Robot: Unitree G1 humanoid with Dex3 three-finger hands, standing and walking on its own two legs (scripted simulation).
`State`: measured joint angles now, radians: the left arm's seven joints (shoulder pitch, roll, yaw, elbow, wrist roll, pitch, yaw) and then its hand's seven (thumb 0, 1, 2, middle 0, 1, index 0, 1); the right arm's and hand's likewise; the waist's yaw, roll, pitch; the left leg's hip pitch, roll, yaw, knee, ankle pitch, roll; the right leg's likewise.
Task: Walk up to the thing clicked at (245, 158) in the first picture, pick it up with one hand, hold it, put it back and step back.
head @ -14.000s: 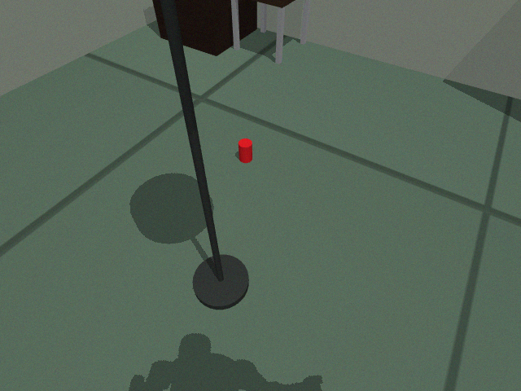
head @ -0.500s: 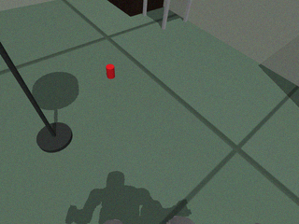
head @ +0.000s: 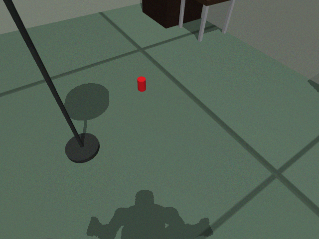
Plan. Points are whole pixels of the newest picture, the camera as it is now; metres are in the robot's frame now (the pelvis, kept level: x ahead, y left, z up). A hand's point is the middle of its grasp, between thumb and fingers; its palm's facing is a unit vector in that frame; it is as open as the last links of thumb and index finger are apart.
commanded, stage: walk up
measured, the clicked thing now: (141, 84) +1.45 +0.17 -0.70
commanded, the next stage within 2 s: stand in 0.26 s
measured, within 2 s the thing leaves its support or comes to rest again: neither
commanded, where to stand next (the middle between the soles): +0.08 -0.02 m, yaw -2 degrees
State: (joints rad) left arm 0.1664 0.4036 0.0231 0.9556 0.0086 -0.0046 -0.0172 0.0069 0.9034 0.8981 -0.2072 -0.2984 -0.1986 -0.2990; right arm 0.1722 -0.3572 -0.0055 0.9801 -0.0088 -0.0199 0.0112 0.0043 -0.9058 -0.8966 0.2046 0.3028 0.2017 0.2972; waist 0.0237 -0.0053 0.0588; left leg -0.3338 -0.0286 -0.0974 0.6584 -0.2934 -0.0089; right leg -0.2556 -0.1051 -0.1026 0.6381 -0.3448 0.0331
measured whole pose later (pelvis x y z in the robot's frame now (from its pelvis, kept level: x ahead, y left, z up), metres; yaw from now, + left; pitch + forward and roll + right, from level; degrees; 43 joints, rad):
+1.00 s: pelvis +0.00 -0.02 +0.02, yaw -2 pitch -2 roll +0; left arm 0.10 0.36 0.01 1.14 0.01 -0.01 -0.01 0.01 0.90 0.90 -0.21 -0.30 -0.20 -0.30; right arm 0.11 -0.34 -0.01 1.16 -0.01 0.00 0.01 0.00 -0.91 -0.90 0.20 0.30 0.20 0.30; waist 0.01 -0.01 0.06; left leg -0.17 0.02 -0.07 0.35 -0.14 -0.04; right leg -0.13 -0.06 -0.09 0.36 -0.19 0.02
